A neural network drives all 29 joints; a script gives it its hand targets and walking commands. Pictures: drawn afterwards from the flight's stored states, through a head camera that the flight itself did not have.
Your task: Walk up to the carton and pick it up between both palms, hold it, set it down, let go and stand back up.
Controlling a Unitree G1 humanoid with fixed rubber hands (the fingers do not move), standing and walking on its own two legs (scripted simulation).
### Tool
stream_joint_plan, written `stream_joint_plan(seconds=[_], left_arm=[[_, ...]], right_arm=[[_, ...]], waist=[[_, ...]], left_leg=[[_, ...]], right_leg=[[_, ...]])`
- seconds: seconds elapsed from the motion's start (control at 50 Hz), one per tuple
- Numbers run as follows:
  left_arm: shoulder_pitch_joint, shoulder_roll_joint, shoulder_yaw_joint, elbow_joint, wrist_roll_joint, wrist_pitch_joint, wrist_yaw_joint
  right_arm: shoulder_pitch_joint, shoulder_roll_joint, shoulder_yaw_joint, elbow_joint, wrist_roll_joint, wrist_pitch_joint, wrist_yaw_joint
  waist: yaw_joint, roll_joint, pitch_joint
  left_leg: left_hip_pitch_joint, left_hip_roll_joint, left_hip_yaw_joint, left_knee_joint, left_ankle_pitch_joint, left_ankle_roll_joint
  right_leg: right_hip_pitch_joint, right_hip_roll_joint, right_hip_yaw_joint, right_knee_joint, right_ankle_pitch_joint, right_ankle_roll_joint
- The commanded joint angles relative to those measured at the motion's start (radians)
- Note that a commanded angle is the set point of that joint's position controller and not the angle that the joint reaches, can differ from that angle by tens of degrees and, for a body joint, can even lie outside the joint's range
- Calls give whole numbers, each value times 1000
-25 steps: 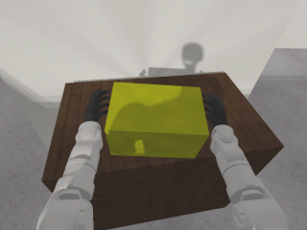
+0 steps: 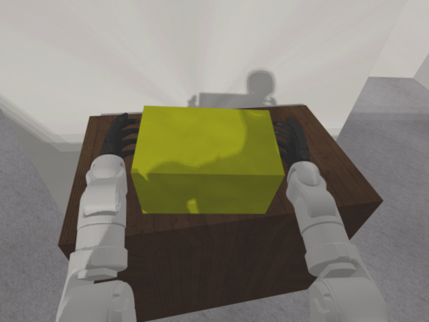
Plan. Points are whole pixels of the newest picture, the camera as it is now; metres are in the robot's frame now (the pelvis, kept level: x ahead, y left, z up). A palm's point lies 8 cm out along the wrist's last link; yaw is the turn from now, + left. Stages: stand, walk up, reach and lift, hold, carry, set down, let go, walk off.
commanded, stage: reach and lift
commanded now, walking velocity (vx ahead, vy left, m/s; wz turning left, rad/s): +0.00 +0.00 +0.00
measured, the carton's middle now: (206, 161) +0.39 +0.00 +0.10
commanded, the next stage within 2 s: hold in 0.70 s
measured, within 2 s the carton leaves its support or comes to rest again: neither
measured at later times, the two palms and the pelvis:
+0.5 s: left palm (112, 150) +0.37 +0.18 +0.16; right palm (297, 153) +0.36 -0.17 +0.15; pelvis +0.01 +0.00 +0.00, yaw +0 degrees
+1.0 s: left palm (113, 149) +0.36 +0.17 +0.16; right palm (301, 151) +0.36 -0.17 +0.16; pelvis +0.01 +0.00 +0.00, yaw +0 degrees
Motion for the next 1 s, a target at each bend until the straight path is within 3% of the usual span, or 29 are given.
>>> stream_joint_plan(seconds=[0.0,0.26,0.44,0.54,0.62,0.76,0.98], left_arm=[[-550,-468,-434,-175,-120,-41,-177],[-562,-437,-419,-251,-96,10,-180],[-548,-430,-418,-268,-96,26,-192],[-532,-427,-443,-318,-105,30,-193],[-517,-419,-444,-330,-100,40,-192],[-520,-413,-462,-386,-111,51,-182],[-545,-401,-438,-367,-113,75,-186]], right_arm=[[-684,424,342,-282,45,-89,148],[-691,430,369,-308,75,-71,152],[-668,419,377,-321,80,-55,141],[-648,409,405,-363,109,-50,128],[-623,392,404,-363,114,-38,125],[-629,383,425,-413,136,-30,125],[-666,397,430,-417,141,-6,122]], waist=[[-21,39,-362],[-7,51,-355],[-27,36,-348],[-41,51,-369],[-46,59,-340],[-41,70,-364],[-27,43,-369]], left_leg=[[148,-94,64,-17,159,-11],[156,-98,72,-23,161,3],[180,-97,67,-14,199,-2],[206,-99,59,14,294,-18],[208,-96,55,14,294,-24],[225,-95,51,28,338,-29],[203,-99,58,13,283,-10]], right_leg=[[64,90,-57,-22,106,4],[87,78,-55,-23,122,11],[102,81,-59,-24,165,15],[134,88,-60,-15,248,17],[124,88,-62,-17,233,12],[118,90,-63,-12,255,8],[124,84,-55,-13,241,12]])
